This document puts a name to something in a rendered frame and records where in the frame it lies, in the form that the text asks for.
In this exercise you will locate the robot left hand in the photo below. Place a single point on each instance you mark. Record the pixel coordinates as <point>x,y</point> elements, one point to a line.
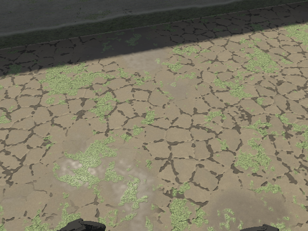
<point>83,225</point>

